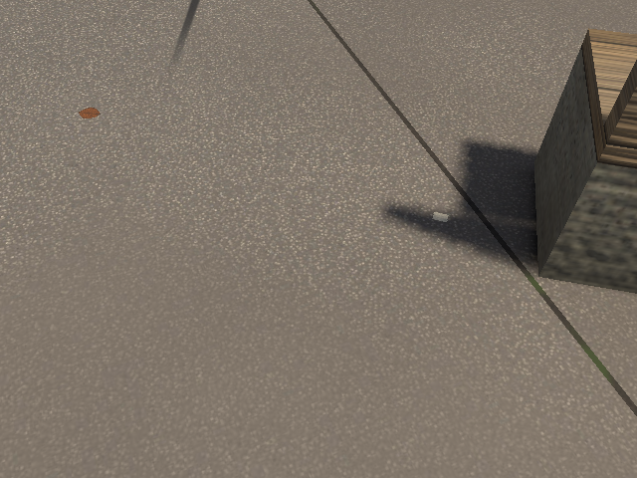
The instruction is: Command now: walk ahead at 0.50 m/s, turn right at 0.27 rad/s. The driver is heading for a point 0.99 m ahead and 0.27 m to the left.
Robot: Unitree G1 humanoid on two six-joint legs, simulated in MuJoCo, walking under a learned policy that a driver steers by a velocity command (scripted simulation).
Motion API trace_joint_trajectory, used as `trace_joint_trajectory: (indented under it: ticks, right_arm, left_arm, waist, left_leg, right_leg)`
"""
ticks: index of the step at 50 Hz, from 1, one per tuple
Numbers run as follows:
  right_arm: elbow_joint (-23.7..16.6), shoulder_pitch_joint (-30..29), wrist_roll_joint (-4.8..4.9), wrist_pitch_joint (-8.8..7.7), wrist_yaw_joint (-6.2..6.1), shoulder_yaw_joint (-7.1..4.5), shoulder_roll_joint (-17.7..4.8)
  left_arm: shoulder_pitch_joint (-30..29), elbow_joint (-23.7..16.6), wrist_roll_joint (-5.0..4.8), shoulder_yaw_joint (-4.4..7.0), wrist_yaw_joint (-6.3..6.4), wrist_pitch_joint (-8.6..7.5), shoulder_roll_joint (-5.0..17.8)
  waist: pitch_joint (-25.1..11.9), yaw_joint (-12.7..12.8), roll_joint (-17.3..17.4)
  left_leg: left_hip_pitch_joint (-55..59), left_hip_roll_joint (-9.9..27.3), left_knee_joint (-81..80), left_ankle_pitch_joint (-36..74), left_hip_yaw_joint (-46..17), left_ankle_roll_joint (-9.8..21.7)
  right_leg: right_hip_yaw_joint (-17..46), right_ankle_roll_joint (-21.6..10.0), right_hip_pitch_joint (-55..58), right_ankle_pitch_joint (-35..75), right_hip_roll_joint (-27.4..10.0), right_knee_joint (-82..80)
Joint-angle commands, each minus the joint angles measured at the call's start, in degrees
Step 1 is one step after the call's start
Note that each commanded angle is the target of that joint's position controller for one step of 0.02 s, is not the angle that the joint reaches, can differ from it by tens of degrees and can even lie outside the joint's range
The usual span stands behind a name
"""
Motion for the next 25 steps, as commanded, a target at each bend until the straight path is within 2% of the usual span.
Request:
trace_joint_trajectory:
  ticks: [1,3,4,5,6,7,8,9,10,11,13,15,17,20,22,25]
  right_arm:
    - [-2.03,-0.36,0.21,-0.6,-0.05,-1.61,-8.29]
    - [-0.57,1.36,0.22,0.14,-0.19,-1.82,-9.26]
    - [0.01,1.63,0.23,0.55,-0.28,-1.91,-9.81]
    - [0.54,1.69,0.37,0.92,-0.36,-1.9,-10.12]
    - [1.09,2.44,0.73,1.27,-0.38,-1.42,-9.05]
    - [-0.58,1.88,0.94,1.17,-0.22,-0.49,-6.69]
    - [-3.44,6.02,1.9,1.06,0.54,1.07,0.14]
    - [-2.56,1.26,0.75,1.66,-0.43,-1.11,-7.38]
    - [-3.4,-1.92,1.17,1.47,-0.28,-1.4,-7.25]
    - [-2.84,-2.04,1.48,1.29,-0.08,-1.12,-5.95]
    - [-0.72,0.36,0.05,2.79,0.3,-1.2,-4.55]
    - [-0.3,0.39,-0.26,3.97,1.05,-1.32,-3.09]
    - [-1.28,-2.97,-0.34,4.48,1.6,-1.41,-2.25]
    - [-3.18,-8.95,-0.44,4.67,2.03,-1.38,-1.95]
    - [-4.59,-12.94,-0.44,4.47,2.36,-0.97,-1.31]
    - [-6.94,-19.14,-0.69,4.29,2.97,-0.17,-0.57]
  left_arm:
    - [-5.64,-4.84,0.08,-0.52,-0.27,-0.97,1.47]
    - [-6.32,-5.13,0.34,-0.5,0.13,-1.26,2.16]
    - [-5.2,-4.77,0.58,-0.36,0.44,-1.52,2.55]
    - [-1.25,-3.43,0.85,-0.07,0.82,-1.98,2.89]
    - [7.18,-0.29,1.44,0.58,1.38,-2.74,3.84]
    - [17.47,2.14,2.58,1.83,2.25,-3.28,7.68]
    - [20.45,2.31,2.19,3.37,3.22,-3.12,14.53]
    - [19.71,2.2,-0.16,3.54,3.86,-2.69,13.19]
    - [15.09,2.58,-0.47,2.46,4.01,-2.9,9.87]
    - [11.83,2.74,-0.45,1.45,3.74,-3.42,6.09]
    - [8.7,3.1,-0.85,0.39,3.79,-4.33,2.43]
    - [9.85,4.08,-0.95,0.39,3.85,-5.44,2.27]
    - [11.08,5.23,-1.27,0.8,3.99,-6.16,3.21]
    - [13.31,6.67,-1.15,0.81,4.23,-6.32,2.74]
    - [13.84,7.42,-1.15,0.68,4.34,-6.29,2.42]
    - [16.11,8.85,-1.14,0.84,4.74,-6.17,3.41]
  waist:
    - [2.64,1.02,8.36]
    - [2.79,1.13,8.46]
    - [2.06,1.88,8.57]
    - [-0.17,3.93,8.19]
    - [-4.87,7.5,5.91]
    - [-12.16,11.66,0.97]
    - [-19.28,9.93,-13.6]
    - [-17.08,11.56,-4.52]
    - [-8.95,8.87,-2.65]
    - [-4.9,6.66,-1.5]
    - [-1.56,3.53,-3.12]
    - [-1.13,2.6,-2.22]
    - [0.62,2.34,-1.7]
    - [2.71,3.14,-1.11]
    - [3.79,3.59,-0.88]
    - [4.98,5.14,-0.85]
  left_leg:
    - [-4.25,14.1,-5.67,19.0,-5.53,7.33]
    - [-0.66,15.53,-3.19,24.02,-5.76,7.19]
    - [0.87,15.73,-0.06,30.31,-5.3,6.95]
    - [1.62,15.12,6.14,38.66,-4.08,6.45]
    - [-1.44,12.73,16.77,40.74,-2.5,5.43]
    - [-11.81,10.22,31.92,25.45,-1.72,4.19]
    - [-33.18,-0.01,52.48,-15.84,-1.31,1.67]
    - [-37.42,0.2,58.3,-16.15,-11.08,2.62]
    - [-38.12,2.81,57.43,-10.94,-13.01,3.41]
    - [-35.71,4.61,53.72,-7.06,-12.53,3.41]
    - [-30.65,5.82,50.09,-3.76,-12.13,2.43]
    - [-29.87,5.25,50.14,-1.38,-11.72,1.93]
    - [-33.49,5.78,48.95,2.49,-11.52,1.48]
    - [-38.71,6.19,44.74,8.26,-11.07,0.84]
    - [-38.61,5.81,38.32,11.99,-9.6,0.77]
    - [-36.48,4.9,29.4,14.86,-5.81,1.82]
  right_leg:
    - [-4.31,-0.86,5.53,0.88,0.77,-7.81]
    - [-5.54,-2.45,7.09,-2.67,1.37,-10.89]
    - [-6.35,-3.45,9.54,-5.14,2.39,-12.48]
    - [-7.24,-4.58,15.15,-5.82,4.09,-15.17]
    - [-7.36,-5.89,26.97,-3.98,5.28,-18.83]
    - [3.22,-8.34,42.14,-9.53,-4.52,-19.95]
    - [30.92,-15.27,57.96,-10.48,-23.1,-25.46]
    - [32.32,-14.72,52.61,-7.67,-22.09,-27.95]
    - [21.74,-12.58,45.52,-3.05,-18.92,-28.33]
    - [15.34,-10.27,38.72,1.54,-16.16,-30.47]
    - [7.01,-6.8,31.27,4.29,-12.13,-33.78]
    - [3.58,-6.73,29.66,7.67,-11.55,-35.78]
    - [0.09,-6.75,29.85,9.13,-11.43,-37.48]
    - [-4.13,-6.87,31.41,10.65,-11.14,-38.45]
    - [-7.4,-6.49,31.63,12.3,-10.25,-38.34]
    - [-10.8,-6.01,33.54,16.15,-10.77,-37.89]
